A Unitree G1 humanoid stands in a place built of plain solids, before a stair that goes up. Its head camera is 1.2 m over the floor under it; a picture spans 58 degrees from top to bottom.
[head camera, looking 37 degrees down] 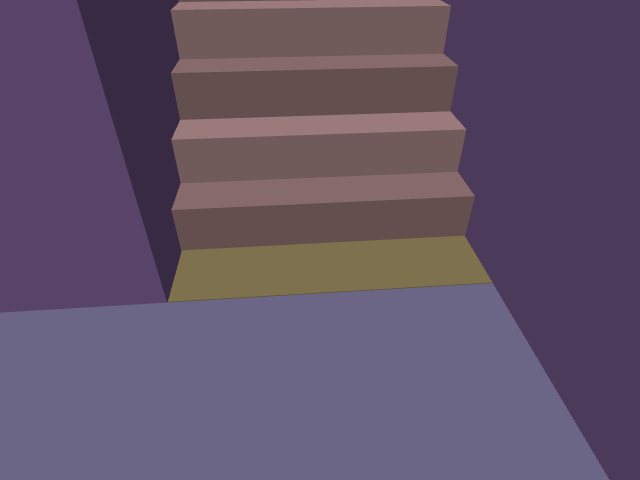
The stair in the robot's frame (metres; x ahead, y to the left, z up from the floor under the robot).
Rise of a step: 0.21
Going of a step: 0.22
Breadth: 1.30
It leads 5 degrees to the left of straight ahead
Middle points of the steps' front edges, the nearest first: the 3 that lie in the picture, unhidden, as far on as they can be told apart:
1.57 -0.03 0.22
1.79 -0.01 0.43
2.02 0.01 0.64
